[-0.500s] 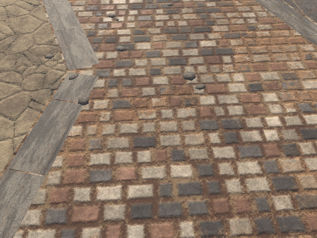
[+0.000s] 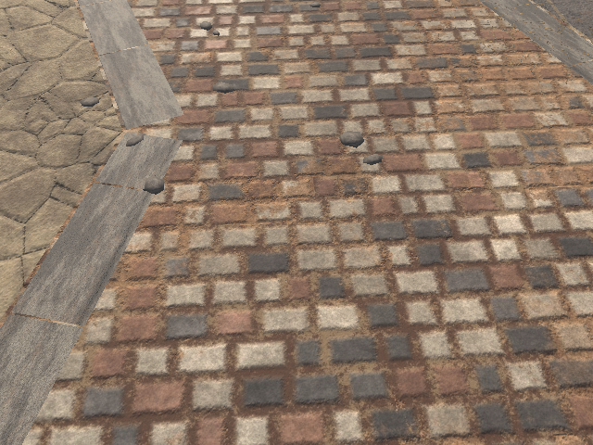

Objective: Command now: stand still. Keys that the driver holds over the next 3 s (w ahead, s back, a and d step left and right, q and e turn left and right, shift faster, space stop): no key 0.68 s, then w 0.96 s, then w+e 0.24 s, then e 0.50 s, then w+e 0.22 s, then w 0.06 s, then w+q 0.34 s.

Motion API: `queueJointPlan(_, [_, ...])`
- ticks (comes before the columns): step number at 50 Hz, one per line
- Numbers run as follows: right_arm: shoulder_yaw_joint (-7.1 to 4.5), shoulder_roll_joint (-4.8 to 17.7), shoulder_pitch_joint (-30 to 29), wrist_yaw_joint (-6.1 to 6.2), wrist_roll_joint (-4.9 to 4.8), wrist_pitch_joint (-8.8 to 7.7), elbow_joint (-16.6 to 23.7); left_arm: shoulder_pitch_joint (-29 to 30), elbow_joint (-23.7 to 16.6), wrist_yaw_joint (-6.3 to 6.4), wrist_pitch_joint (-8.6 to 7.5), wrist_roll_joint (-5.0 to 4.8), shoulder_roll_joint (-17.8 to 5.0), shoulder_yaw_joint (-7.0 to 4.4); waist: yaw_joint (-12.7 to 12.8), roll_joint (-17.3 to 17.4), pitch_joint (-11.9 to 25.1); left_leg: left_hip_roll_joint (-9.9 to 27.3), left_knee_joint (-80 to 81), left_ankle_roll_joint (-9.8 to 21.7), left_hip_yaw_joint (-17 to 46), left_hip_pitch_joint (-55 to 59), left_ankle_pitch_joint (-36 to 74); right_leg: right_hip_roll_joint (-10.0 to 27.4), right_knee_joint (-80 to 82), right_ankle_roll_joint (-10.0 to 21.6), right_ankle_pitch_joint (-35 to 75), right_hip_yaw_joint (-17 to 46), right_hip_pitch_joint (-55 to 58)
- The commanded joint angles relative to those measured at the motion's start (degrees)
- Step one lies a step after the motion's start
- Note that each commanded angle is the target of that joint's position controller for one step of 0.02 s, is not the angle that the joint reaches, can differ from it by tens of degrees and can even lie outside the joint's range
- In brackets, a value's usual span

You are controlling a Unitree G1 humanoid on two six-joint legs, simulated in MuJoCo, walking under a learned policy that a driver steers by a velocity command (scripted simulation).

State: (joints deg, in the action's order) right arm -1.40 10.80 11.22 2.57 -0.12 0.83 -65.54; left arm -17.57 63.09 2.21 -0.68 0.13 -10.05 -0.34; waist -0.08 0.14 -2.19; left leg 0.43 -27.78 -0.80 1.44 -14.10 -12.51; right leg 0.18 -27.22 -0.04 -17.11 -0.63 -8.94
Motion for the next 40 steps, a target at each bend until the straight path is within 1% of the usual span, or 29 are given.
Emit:
queueJointPlan(1, [-0.64, 5.38, 1.86, 0.17, -0.01, -0.34, 1.09, -4.33, -0.64, 0.15, -0.26, -0.03, -4.96, -0.76, 0.00, -0.19, -1.11, 0.70, 3.85, 1.78, 0.47, 3.14, 6.03, 1.02, 6.14, 0.75, 4.93, 0.91, -5.76])
queueJointPlan(15, [-0.36, 4.89, 3.58, 0.25, -0.10, -0.43, 1.11, -6.22, -0.52, 0.20, -0.30, -0.12, -4.25, -0.71, 0.02, -0.21, -1.27, 0.65, 3.54, 1.79, 0.38, 2.96, 6.81, 0.96, 5.87, 0.80, 5.82, 0.87, -5.81])
queueJointPlan(34, [-0.31, 4.37, 5.28, 0.34, -0.19, -0.53, 1.52, -7.78, -0.62, 0.25, -0.37, -0.21, -3.57, -0.79, 0.05, -0.26, -1.59, 0.62, 3.15, 1.75, 0.26, 2.80, 7.26, 0.92, 5.58, 0.85, 6.31, 0.85, -5.89])
queueJointPlan(35, [-0.16, 3.71, 6.32, 0.36, -0.16, -0.49, 0.97, -8.94, 0.00, 0.31, -0.29, -0.22, -3.05, -0.71, 0.06, -0.47, -0.18, -0.14, 3.02, 1.80, -0.58, 3.41, 1.70, 0.42, 5.96, 1.07, 0.63, 0.39, -5.30])
queueJointPlan(36, [-0.33, 3.94, 6.58, 0.44, -0.45, -0.42, 0.85, -9.29, 0.12, 0.48, -0.13, -0.57, -3.76, -1.02, 0.15, -1.11, -0.98, -1.59, 1.55, 2.12, -1.97, 2.17, -7.37, 0.02, 6.05, 1.97, -8.30, 0.52, -6.16])
queueJointPlan(37, [-0.62, 4.45, 6.68, 0.51, -0.74, -0.50, 1.01, -8.80, -0.44, 0.71, -0.02, -0.89, -5.24, -1.52, 0.25, -2.35, -2.76, -2.72, -0.30, 2.67, -3.07, -0.87, -17.24, 0.67, 6.48, 3.48, -18.24, 2.04, -7.65])
queueJointPlan(38, [-0.73, 4.61, 5.73, 0.45, -0.74, -0.91, 1.68, -8.88, -1.02, 0.84, -0.15, -1.16, -6.13, -1.85, 0.70, -3.14, -5.45, -2.74, -1.86, 3.28, -3.04, -4.75, -22.47, 2.63, 8.04, 5.15, -25.74, 4.94, -9.32])
queueJointPlan(39, [-0.61, 3.82, 4.21, 0.18, -0.78, -1.71, 2.69, -10.17, -1.20, 0.80, -0.61, -1.48, -7.14, -2.21, 1.56, -4.82, -7.33, -2.49, -4.59, 3.57, -3.17, -8.46, -22.19, 5.82, 10.28, 7.13, -29.81, 9.57, -9.06])
queueJointPlan(40, [-0.34, 2.39, 2.75, -0.30, -0.90, -2.79, 3.64, -12.18, -1.01, 0.64, -1.23, -1.81, -8.81, -2.86, 2.49, -8.02, -8.01, -2.72, -9.83, 3.27, -4.62, -11.75, -17.51, 10.42, 13.70, 9.67, -32.25, 16.16, -6.94])
